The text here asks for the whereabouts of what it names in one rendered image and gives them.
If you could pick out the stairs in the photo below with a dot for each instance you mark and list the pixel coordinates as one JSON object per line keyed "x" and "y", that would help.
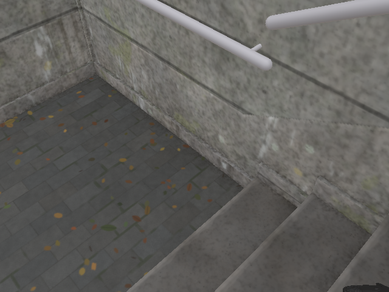
{"x": 260, "y": 242}

